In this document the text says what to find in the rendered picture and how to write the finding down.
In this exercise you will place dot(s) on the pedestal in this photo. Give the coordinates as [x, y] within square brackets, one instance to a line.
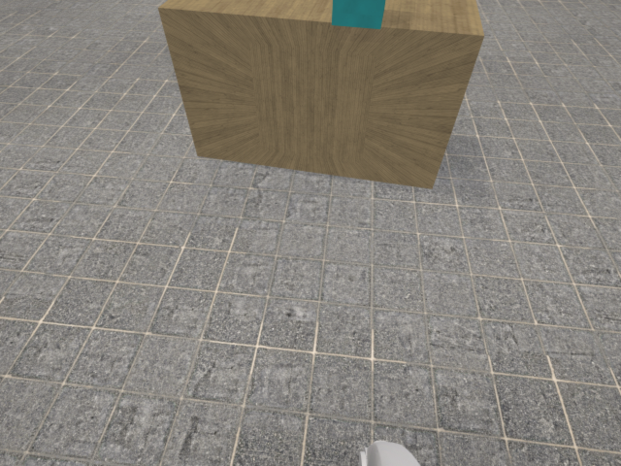
[274, 83]

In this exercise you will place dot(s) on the carton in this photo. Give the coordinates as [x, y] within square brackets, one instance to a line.
[358, 13]

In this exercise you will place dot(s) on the right robot thigh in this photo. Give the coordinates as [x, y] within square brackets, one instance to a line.
[386, 454]

